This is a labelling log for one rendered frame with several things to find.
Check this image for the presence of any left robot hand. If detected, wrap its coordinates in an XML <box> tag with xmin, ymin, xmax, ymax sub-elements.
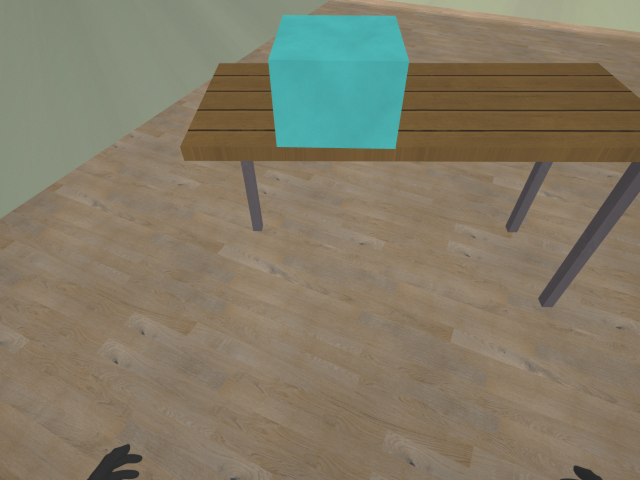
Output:
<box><xmin>87</xmin><ymin>444</ymin><xmax>142</xmax><ymax>480</ymax></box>

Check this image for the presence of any table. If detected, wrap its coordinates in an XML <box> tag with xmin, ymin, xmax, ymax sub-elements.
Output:
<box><xmin>180</xmin><ymin>63</ymin><xmax>640</xmax><ymax>307</ymax></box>

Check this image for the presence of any carton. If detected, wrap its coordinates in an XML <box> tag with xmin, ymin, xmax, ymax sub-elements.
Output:
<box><xmin>268</xmin><ymin>15</ymin><xmax>409</xmax><ymax>149</ymax></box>

